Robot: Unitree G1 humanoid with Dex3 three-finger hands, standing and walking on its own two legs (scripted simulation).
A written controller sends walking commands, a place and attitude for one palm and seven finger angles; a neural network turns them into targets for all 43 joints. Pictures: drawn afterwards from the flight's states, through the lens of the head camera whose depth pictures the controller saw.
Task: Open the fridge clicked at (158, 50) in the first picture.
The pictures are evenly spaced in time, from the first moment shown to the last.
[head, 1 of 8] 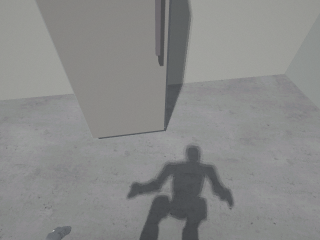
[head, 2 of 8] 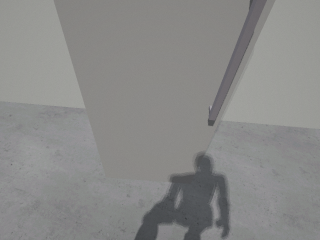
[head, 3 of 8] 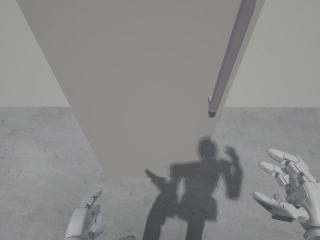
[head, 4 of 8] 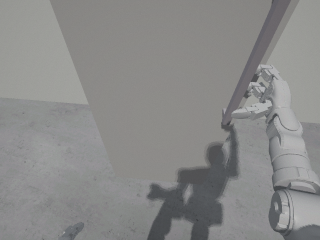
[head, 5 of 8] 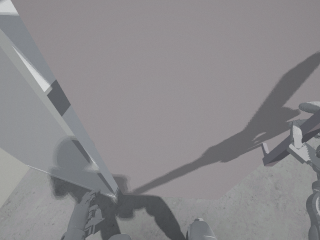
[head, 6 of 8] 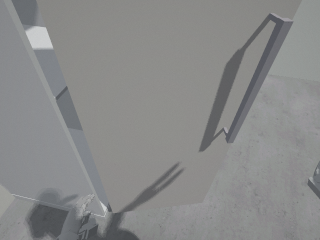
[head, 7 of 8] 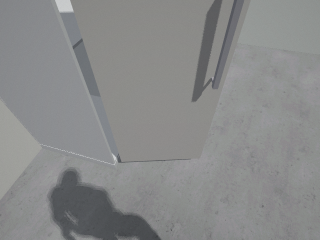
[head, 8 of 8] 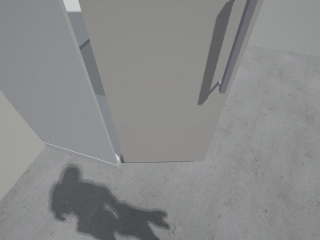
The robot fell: no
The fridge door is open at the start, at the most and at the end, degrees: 0 77 71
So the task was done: yes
